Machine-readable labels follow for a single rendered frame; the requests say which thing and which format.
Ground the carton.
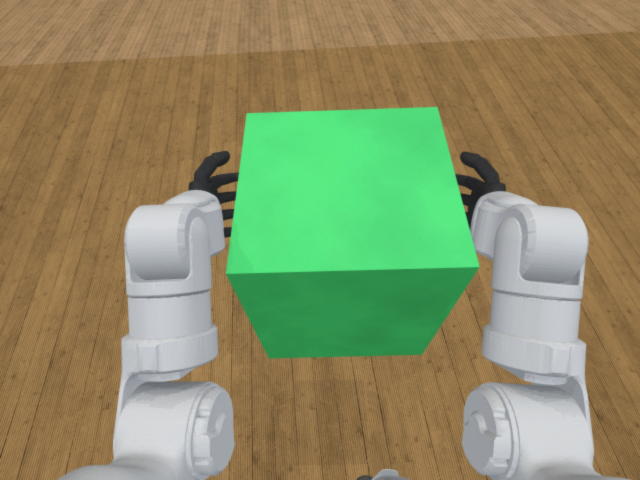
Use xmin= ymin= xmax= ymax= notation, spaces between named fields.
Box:
xmin=226 ymin=107 xmax=480 ymax=358

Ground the left robot forearm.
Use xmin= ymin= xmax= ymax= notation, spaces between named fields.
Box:
xmin=113 ymin=190 xmax=225 ymax=455

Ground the robot left upper arm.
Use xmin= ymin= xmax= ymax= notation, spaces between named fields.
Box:
xmin=57 ymin=382 xmax=234 ymax=480

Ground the left robot hand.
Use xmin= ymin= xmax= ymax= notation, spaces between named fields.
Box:
xmin=188 ymin=151 xmax=239 ymax=238

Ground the right robot hand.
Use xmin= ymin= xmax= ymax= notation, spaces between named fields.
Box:
xmin=455 ymin=152 xmax=506 ymax=229

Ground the robot right upper arm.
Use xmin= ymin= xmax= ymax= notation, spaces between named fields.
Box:
xmin=462 ymin=382 xmax=631 ymax=480

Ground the right robot forearm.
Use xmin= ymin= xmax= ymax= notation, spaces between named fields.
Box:
xmin=470 ymin=191 xmax=594 ymax=463

